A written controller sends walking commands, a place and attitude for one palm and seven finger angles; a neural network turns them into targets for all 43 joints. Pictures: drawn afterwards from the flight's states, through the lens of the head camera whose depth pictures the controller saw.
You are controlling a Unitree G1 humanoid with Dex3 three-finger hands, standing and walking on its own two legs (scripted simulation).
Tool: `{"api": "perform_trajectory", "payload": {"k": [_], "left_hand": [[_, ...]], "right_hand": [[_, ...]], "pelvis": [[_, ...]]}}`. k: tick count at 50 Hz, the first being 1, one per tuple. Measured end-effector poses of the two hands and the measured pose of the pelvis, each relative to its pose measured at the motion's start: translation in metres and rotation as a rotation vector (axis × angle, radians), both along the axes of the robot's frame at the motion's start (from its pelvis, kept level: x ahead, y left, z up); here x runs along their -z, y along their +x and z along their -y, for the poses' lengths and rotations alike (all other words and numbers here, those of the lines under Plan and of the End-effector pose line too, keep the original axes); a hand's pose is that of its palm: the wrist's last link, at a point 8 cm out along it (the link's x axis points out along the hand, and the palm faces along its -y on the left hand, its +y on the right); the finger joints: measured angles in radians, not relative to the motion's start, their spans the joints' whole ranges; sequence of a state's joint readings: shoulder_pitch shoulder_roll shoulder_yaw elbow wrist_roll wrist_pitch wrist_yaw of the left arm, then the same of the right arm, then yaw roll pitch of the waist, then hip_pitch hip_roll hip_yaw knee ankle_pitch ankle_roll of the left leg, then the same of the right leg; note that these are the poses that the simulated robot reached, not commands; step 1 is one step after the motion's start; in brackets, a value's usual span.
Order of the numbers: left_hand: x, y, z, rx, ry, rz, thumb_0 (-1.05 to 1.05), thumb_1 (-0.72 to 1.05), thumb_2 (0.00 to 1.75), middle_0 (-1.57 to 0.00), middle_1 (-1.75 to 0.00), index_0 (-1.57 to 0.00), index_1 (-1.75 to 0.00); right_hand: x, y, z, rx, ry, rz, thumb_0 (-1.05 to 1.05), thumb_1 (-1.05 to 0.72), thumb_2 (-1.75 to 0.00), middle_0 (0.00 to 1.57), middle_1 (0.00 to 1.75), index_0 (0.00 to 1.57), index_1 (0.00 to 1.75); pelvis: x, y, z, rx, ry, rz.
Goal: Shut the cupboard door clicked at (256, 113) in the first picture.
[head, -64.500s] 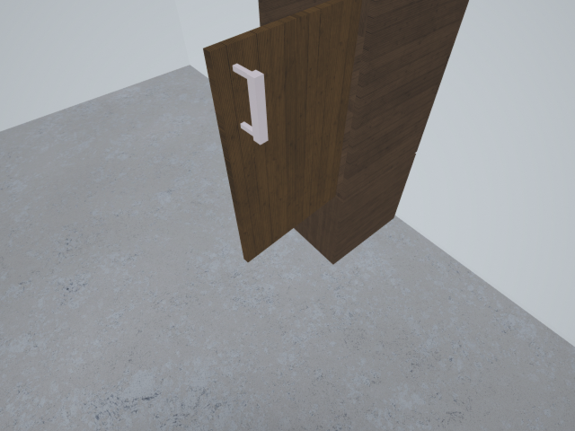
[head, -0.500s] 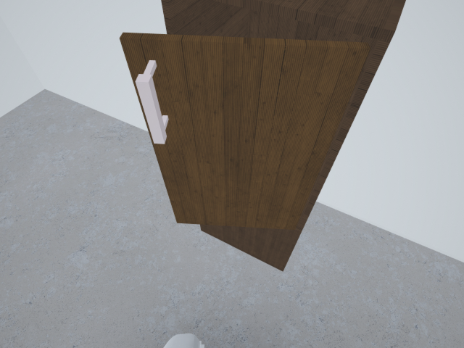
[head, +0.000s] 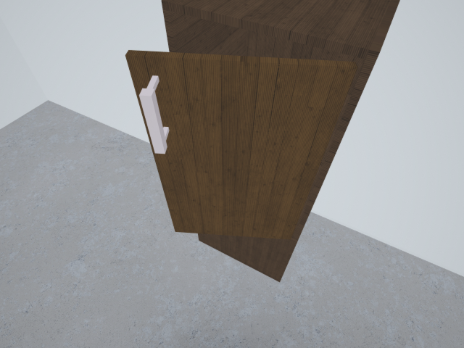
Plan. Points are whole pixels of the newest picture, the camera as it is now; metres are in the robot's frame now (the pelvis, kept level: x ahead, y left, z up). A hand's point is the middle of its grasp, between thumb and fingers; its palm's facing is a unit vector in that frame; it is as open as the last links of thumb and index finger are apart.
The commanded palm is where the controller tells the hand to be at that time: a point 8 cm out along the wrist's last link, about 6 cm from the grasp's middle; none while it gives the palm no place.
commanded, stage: come to a stop and stand still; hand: left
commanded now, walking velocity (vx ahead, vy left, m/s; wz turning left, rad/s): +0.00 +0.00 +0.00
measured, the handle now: (157, 116) +0.46 +0.18 +0.15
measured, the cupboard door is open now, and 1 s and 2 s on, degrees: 24 24 24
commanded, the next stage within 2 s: look again from close up in 0.40 s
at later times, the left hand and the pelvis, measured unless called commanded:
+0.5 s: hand out of the picture +0.02 +0.19 -0.17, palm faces -0.02 -0.98 -0.20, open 7.3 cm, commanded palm none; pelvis +0.00 +0.01 +0.00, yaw -1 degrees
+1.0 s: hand out of the picture +0.00 +0.17 -0.18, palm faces +0.01 -0.99 -0.14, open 7.3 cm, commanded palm none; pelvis +0.02 +0.02 +0.00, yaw -1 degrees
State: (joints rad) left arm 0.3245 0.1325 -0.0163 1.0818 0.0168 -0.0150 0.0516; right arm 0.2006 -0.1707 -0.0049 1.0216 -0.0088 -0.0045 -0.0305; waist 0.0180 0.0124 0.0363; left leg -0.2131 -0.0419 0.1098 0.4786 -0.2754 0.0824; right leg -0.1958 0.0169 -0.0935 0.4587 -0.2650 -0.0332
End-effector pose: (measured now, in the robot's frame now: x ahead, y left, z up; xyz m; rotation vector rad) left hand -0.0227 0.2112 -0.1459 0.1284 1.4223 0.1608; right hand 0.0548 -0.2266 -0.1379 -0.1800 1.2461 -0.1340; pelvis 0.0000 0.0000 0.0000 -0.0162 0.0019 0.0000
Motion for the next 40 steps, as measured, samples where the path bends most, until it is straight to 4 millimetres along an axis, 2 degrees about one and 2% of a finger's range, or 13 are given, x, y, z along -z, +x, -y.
{"api": "perform_trajectory", "payload": {"k": [4, 11, 21, 29, 40], "left_hand": [[-0.004, 0.004, -0.013, 0.018, 0.025, 0.019, 0.00, 0.91, 0.90, -0.20, -0.30, -0.20, -0.30], [-0.010, 0.025, -0.028, 0.044, 0.053, 0.081, 0.00, 0.91, 0.90, -0.20, -0.30, -0.20, -0.30], [-0.009, 0.044, -0.025, 0.069, 0.028, 0.098, 0.00, 0.91, 0.90, -0.20, -0.30, -0.20, -0.30], [-0.003, 0.037, -0.022, 0.058, 0.009, 0.051, 0.00, 0.92, 0.90, -0.20, -0.30, -0.20, -0.30], [0.002, 0.020, -0.012, 0.035, -0.030, -0.015, 0.00, 0.91, 0.90, -0.20, -0.30, -0.20, -0.30]], "right_hand": [[0.006, -0.013, -0.003, 0.012, 0.009, 0.008, 0.00, -0.94, -0.90, 0.20, 0.30, 0.20, 0.30], [0.011, -0.044, -0.011, 0.017, 0.032, -0.052, 0.00, -0.93, -0.90, 0.20, 0.30, 0.20, 0.30], [0.009, -0.075, -0.020, 0.045, 0.040, -0.138, 0.00, -0.91, -0.90, 0.20, 0.30, 0.20, 0.30], [0.006, -0.078, -0.023, 0.057, 0.029, -0.169, 0.00, -0.91, -0.90, 0.20, 0.30, 0.20, 0.30], [0.004, -0.060, -0.029, 0.051, 0.023, -0.157, 0.00, -0.91, -0.90, 0.20, 0.30, 0.20, 0.30]], "pelvis": [[0.002, -0.001, -0.006, 0.000, 0.003, 0.011], [0.001, -0.003, -0.010, 0.008, 0.011, 0.021], [-0.002, -0.001, -0.012, 0.018, 0.015, 0.016], [-0.003, 0.004, -0.013, 0.019, 0.013, 0.017], [-0.003, 0.011, -0.017, 0.019, 0.010, 0.016]]}}
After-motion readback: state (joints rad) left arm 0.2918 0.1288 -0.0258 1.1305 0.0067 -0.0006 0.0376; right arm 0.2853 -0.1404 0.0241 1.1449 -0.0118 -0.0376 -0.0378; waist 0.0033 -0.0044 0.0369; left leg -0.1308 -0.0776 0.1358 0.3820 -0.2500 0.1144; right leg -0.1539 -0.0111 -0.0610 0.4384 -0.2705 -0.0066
